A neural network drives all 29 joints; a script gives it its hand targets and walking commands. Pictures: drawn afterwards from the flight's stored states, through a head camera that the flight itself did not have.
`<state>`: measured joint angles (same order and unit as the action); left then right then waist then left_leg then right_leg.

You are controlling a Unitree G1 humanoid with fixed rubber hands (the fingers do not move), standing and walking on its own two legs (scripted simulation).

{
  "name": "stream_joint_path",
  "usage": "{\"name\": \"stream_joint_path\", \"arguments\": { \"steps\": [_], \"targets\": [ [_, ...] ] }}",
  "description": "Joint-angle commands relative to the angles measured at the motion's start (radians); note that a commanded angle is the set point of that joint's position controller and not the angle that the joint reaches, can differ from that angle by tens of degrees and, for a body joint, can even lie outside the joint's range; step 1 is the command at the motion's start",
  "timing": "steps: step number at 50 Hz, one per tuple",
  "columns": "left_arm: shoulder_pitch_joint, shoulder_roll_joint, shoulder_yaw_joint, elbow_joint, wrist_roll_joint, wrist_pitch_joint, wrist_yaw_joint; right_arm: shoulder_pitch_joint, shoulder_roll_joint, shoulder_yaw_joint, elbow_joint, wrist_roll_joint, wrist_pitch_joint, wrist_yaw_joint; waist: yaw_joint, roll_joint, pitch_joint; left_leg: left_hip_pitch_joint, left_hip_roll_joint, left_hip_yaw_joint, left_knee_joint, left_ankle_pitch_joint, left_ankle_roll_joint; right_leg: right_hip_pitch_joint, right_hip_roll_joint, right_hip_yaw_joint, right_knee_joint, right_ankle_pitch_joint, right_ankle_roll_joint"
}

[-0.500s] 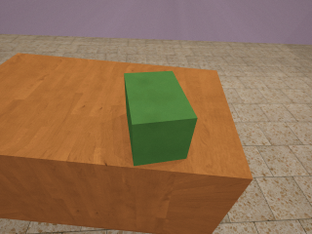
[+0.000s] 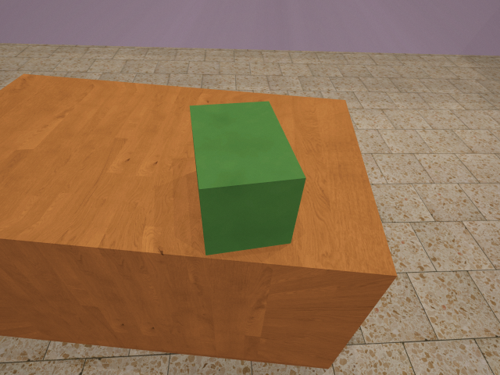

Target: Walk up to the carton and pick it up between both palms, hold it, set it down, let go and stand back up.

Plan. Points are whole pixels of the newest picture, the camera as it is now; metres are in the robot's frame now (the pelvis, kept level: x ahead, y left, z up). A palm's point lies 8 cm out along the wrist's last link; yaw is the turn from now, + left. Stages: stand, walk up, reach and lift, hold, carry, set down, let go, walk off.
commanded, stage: stand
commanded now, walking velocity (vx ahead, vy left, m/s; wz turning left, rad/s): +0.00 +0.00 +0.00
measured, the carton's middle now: (239, 173) +0.56 +0.03 +0.00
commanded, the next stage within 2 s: none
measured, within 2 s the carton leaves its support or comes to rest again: neither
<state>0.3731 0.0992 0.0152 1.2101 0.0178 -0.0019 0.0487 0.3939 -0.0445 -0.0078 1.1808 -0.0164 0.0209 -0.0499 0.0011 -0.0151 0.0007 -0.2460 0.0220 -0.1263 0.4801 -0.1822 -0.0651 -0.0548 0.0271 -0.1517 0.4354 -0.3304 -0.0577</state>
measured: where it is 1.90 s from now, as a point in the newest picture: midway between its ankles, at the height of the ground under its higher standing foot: outside the picture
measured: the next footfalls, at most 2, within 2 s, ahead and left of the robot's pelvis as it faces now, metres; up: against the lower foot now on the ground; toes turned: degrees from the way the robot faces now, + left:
none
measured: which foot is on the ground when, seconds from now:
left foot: down 0.00-1.00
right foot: down 0.00-1.00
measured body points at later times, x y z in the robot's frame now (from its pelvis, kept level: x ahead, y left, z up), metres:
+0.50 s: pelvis +0.03 -0.03 +0.00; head +0.03 -0.02 +0.45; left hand -0.04 +0.16 -0.17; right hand +0.00 -0.22 -0.17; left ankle +0.06 +0.16 -0.74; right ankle -0.05 -0.07 -0.74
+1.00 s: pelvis +0.06 -0.02 -0.01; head +0.08 -0.02 +0.44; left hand -0.01 +0.17 -0.17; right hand +0.03 -0.21 -0.17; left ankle +0.06 +0.15 -0.74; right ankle -0.05 -0.07 -0.74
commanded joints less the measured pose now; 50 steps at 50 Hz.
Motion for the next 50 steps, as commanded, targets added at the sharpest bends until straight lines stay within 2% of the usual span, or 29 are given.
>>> {"name": "stream_joint_path", "arguments": {
  "steps": [1, 2, 3, 4, 8, 11, 13, 15, 16, 18, 19, 21, 22, 24, 26, 28, 30, 31, 32, 35, 36, 38, 39, 42, 43, 45, 47, 48, 50],
  "targets": [
    [0.112, 0.054, 0.007, -0.001, 0.0, -0.007, 0.002, 0.063, -0.061, -0.003, -0.003, 0.002, -0.002, -0.005, 0.009, 0.046, 0.194, -0.072, 0.035, -0.016, -0.077, 0.059, 0.051, -0.141, -0.132, 0.153, -0.188, 0.022, -0.001],
    [0.114, 0.046, 0.004, -0.001, -0.002, -0.008, 0.003, 0.058, -0.079, -0.006, -0.003, 0.002, -0.004, -0.005, 0.006, 0.045, 0.179, -0.063, 0.032, -0.015, -0.066, 0.065, 0.051, -0.138, -0.139, 0.164, -0.191, 0.036, -0.003],
    [0.102, 0.062, 0.008, -0.005, -0.002, -0.009, 0.004, 0.061, -0.071, -0.006, -0.006, 0.001, -0.005, -0.008, 0.001, 0.018, 0.194, -0.068, 0.036, -0.013, -0.066, 0.068, 0.052, -0.151, -0.139, 0.163, -0.195, 0.033, -0.006],
    [0.108, 0.05, 0.006, -0.002, -0.001, -0.009, 0.004, 0.058, -0.067, -0.004, 0.004, 0.001, -0.002, -0.01, 0.006, 0.038, 0.195, -0.065, 0.036, -0.012, -0.065, 0.07, 0.049, -0.15, -0.144, 0.165, -0.194, 0.046, -0.009],
    [0.108, 0.068, 0.01, -0.007, 0.002, -0.013, 0.002, 0.038, -0.066, -0.001, 0.005, 0.0, -0.001, -0.008, 0.01, 0.027, 0.202, -0.059, 0.039, -0.005, -0.055, 0.08, 0.043, -0.151, -0.149, 0.168, -0.198, 0.092, -0.014],
    [0.099, 0.066, 0.01, -0.008, 0.002, -0.016, 0.005, 0.025, -0.068, -0.006, 0.006, 0.005, -0.003, -0.009, 0.008, 0.018, 0.198, -0.072, 0.04, 0.008, -0.042, 0.097, 0.037, -0.115, -0.153, 0.157, -0.184, 0.225, 0.003],
    [0.135, 0.062, 0.008, 0.001, -0.001, -0.016, 0.004, 0.029, -0.074, -0.003, 0.019, 0.007, -0.001, -0.009, 0.017, 0.041, 0.176, -0.07, 0.038, 0.014, -0.03, 0.087, 0.032, -0.09, -0.162, 0.155, -0.178, 0.288, 0.006],
    [0.143, 0.043, 0.004, 0.004, -0.007, -0.019, 0.003, 0.033, -0.081, -0.003, 0.02, 0.011, -0.001, -0.011, 0.014, 0.014, 0.174, -0.058, 0.045, 0.014, -0.028, 0.092, 0.03, -0.088, -0.157, 0.145, -0.169, 0.353, 0.016],
    [0.125, 0.057, 0.006, 0.006, 0.001, -0.017, 0.007, 0.025, -0.08, -0.007, 0.019, 0.01, -0.002, -0.011, 0.003, 0.016, 0.184, -0.059, 0.045, 0.021, -0.017, 0.088, 0.032, -0.086, -0.158, 0.143, -0.173, 0.363, 0.005],
    [0.133, 0.069, 0.009, 0.006, -0.007, -0.019, 0.008, 0.037, -0.064, 0.0, 0.028, 0.01, -0.002, -0.013, 0.004, 0.037, 0.158, -0.046, 0.045, 0.024, -0.019, 0.111, 0.031, -0.069, -0.151, 0.125, -0.152, 0.422, 0.0],
    [0.134, 0.065, 0.012, 0.005, -0.003, -0.02, 0.008, 0.023, -0.057, 0.001, 0.026, 0.011, -0.003, -0.013, 0.012, 0.027, 0.16, -0.046, 0.044, 0.023, -0.013, 0.117, 0.033, -0.062, -0.156, 0.128, -0.145, 0.449, -0.003],
    [0.156, 0.075, 0.014, 0.013, -0.003, -0.02, 0.007, 0.005, -0.048, 0.003, 0.025, 0.012, -0.003, -0.016, 0.022, 0.021, 0.154, -0.056, 0.044, 0.035, 0.005, 0.104, 0.03, -0.042, -0.163, 0.124, -0.146, 0.526, 0.018],
    [0.147, 0.066, 0.01, 0.012, 0.0, -0.018, 0.011, 0.015, -0.072, -0.001, 0.029, 0.015, -0.002, -0.016, 0.012, 0.008, 0.165, -0.071, 0.044, 0.042, 0.009, 0.099, 0.031, -0.035, -0.17, 0.124, -0.136, 0.568, 0.012],
    [0.137, 0.044, 0.007, 0.01, 0.004, -0.019, 0.01, -0.004, -0.093, -0.01, 0.019, 0.014, -0.003, -0.021, 0.012, -0.003, 0.144, -0.043, 0.047, 0.042, 0.013, 0.122, 0.029, -0.036, -0.172, 0.122, -0.129, 0.614, 0.007],
    [0.146, 0.051, 0.008, 0.016, 0.001, -0.017, 0.013, -0.01, -0.077, -0.006, 0.023, 0.01, -0.002, -0.023, 0.018, 0.008, 0.131, -0.05, 0.046, 0.053, 0.023, 0.12, 0.026, 0.0, -0.172, 0.118, -0.125, 0.635, 0.016],
    [0.15, 0.074, 0.01, 0.02, -0.003, -0.016, 0.016, 0.01, -0.07, -0.003, 0.029, 0.017, -0.002, -0.026, 0.017, -0.014, 0.127, -0.049, 0.041, 0.062, 0.031, 0.132, 0.024, 0.02, -0.177, 0.107, -0.107, 0.753, 0.026],
    [0.149, 0.073, 0.008, 0.024, 0.0, -0.018, 0.014, 0.006, -0.065, -0.003, 0.032, 0.014, 0.0, -0.026, 0.009, -0.001, 0.13, -0.025, 0.042, 0.058, 0.031, 0.138, 0.028, 0.001, -0.18, 0.109, -0.098, 0.781, 0.014],
    [0.164, 0.077, 0.011, 0.023, -0.003, -0.018, 0.015, -0.001, -0.077, -0.003, 0.028, 0.015, 0.0, -0.029, 0.019, -0.011, 0.137, -0.039, 0.043, 0.067, 0.037, 0.146, 0.024, 0.019, -0.172, 0.099, -0.1, 0.793, 0.024],
    [0.156, 0.074, 0.01, 0.029, 0.001, -0.017, 0.019, 0.005, -0.074, -0.005, 0.035, 0.017, 0.003, -0.027, 0.014, -0.006, 0.147, -0.041, 0.043, 0.07, 0.046, 0.138, 0.025, 0.016, -0.186, 0.101, -0.103, 0.816, 0.025],
    [0.162, 0.071, 0.011, 0.029, 0.0, -0.012, 0.017, 0.012, -0.059, 0.004, 0.04, 0.017, 0.005, -0.027, 0.014, -0.009, 0.144, -0.016, 0.054, 0.065, 0.041, 0.176, 0.031, 0.011, -0.169, 0.091, -0.099, 0.758, 0.017],
    [0.16, 0.071, 0.01, 0.027, -0.002, -0.013, 0.018, 0.018, -0.061, 0.006, 0.044, 0.016, 0.004, -0.028, 0.01, 0.013, 0.146, -0.01, 0.053, 0.066, 0.039, 0.204, 0.027, 0.0, -0.171, 0.089, -0.095, 0.772, 0.024],
    [0.162, 0.075, 0.009, 0.027, 0.001, -0.014, 0.018, 0.018, -0.081, 0.0, 0.044, 0.02, 0.0, -0.029, 0.01, -0.008, 0.144, -0.02, 0.051, 0.064, 0.047, 0.213, 0.033, 0.023, -0.17, 0.087, -0.091, 0.806, 0.026],
    [0.148, 0.083, 0.012, 0.025, 0.002, -0.011, 0.019, -0.001, -0.073, 0.001, 0.044, 0.013, 0.001, -0.031, 0.015, 0.009, 0.139, -0.012, 0.052, 0.071, 0.055, 0.234, 0.031, 0.029, -0.168, 0.078, -0.092, 0.796, 0.022],
    [0.156, 0.085, 0.012, 0.029, -0.003, -0.01, 0.019, 0.009, -0.068, 0.005, 0.044, 0.022, -0.002, -0.031, 0.013, 0.006, 0.136, -0.006, 0.049, 0.077, 0.053, 0.224, 0.034, 0.031, -0.167, 0.084, -0.087, 0.805, 0.024],
    [0.156, 0.069, 0.009, 0.029, -0.002, -0.011, 0.017, 0.021, -0.069, 0.007, 0.049, 0.013, -0.002, -0.034, 0.01, 0.007, 0.112, 0.01, 0.059, 0.064, 0.045, 0.259, 0.043, 0.043, -0.164, 0.077, -0.079, 0.758, 0.009],
    [0.167, 0.069, 0.012, 0.036, -0.002, -0.007, 0.018, 0.02, -0.081, 0.006, 0.052, 0.013, -0.003, -0.032, 0.015, 0.041, 0.132, 0.005, 0.055, 0.07, 0.054, 0.309, 0.041, 0.04, -0.155, 0.071, -0.074, 0.719, 0.01],
    [0.16, 0.059, 0.011, 0.033, 0.0, -0.005, 0.022, 0.005, -0.071, 0.007, 0.048, 0.011, 0.001, -0.034, 0.025, 0.049, 0.131, 0.01, 0.06, 0.062, 0.045, 0.346, 0.05, 0.035, -0.149, 0.063, -0.074, 0.656, -0.001],
    [0.15, 0.059, 0.01, 0.031, -0.001, -0.005, 0.022, 0.014, -0.083, 0.007, 0.048, 0.014, 0.001, -0.032, 0.013, 0.04, 0.137, 0.011, 0.059, 0.061, 0.043, 0.341, 0.055, 0.031, -0.146, 0.065, -0.075, 0.653, -0.005],
    [0.158, 0.061, 0.01, 0.029, -0.002, -0.004, 0.017, -0.006, -0.07, 0.008, 0.041, 0.012, -0.002, -0.031, 0.023, 0.029, 0.113, 0.018, 0.061, 0.059, 0.041, 0.328, 0.055, 0.042, -0.144, 0.063, -0.078, 0.624, 0.007]
  ]
}}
